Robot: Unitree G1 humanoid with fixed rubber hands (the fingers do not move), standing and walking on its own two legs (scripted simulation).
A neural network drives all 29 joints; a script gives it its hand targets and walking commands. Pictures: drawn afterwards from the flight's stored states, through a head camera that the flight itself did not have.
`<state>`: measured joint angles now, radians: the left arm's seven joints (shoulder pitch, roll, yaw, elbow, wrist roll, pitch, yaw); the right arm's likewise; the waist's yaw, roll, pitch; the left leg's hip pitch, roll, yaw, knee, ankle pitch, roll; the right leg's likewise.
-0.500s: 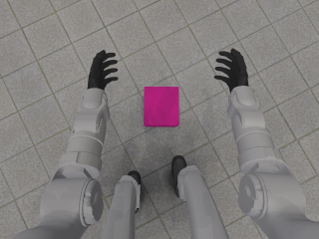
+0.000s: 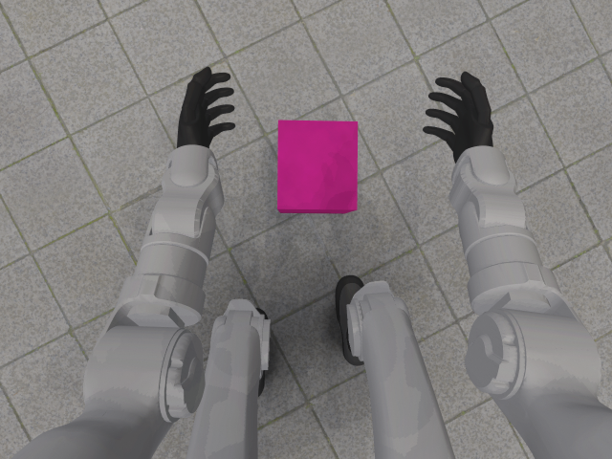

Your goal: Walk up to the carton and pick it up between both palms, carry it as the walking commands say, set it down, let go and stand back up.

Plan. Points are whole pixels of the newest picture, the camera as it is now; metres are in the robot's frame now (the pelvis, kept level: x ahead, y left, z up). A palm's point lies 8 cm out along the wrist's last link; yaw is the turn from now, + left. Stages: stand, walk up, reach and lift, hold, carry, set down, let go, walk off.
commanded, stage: reach and lift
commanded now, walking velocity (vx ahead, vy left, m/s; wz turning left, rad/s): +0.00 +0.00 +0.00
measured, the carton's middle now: (315, 172) +0.49 -0.05 -0.48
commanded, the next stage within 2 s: none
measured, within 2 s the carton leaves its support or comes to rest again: neither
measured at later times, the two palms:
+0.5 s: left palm (226, 162) +0.48 +0.10 -0.29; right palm (419, 163) +0.46 -0.21 -0.30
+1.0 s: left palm (231, 174) +0.48 +0.11 -0.39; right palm (404, 169) +0.47 -0.22 -0.39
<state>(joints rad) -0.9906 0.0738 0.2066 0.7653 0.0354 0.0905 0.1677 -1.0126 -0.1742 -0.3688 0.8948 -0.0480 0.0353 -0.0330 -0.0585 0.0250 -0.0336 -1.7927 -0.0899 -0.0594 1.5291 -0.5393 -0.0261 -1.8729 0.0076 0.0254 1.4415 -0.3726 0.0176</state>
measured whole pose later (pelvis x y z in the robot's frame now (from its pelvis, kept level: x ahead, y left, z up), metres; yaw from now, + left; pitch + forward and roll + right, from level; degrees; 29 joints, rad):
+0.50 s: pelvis -0.02 -0.01 -0.13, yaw +2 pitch +44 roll +2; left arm -1.16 0.16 0.14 0.88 -0.10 0.08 0.18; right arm -1.17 -0.24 -0.22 0.96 0.07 0.04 -0.10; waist -0.06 0.03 0.11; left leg -2.12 -0.12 -0.03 1.99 -0.65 -0.06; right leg -2.23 0.03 0.05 1.91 -0.45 0.02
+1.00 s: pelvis -0.03 -0.01 -0.19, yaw +2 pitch +38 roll +0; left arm -1.33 0.24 0.03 1.07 -0.14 0.01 0.14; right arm -1.38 -0.34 -0.14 1.26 0.20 -0.05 -0.06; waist -0.07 -0.01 0.34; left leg -2.22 -0.13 -0.05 2.22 -0.67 -0.07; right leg -2.32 0.00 0.01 2.12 -0.46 0.00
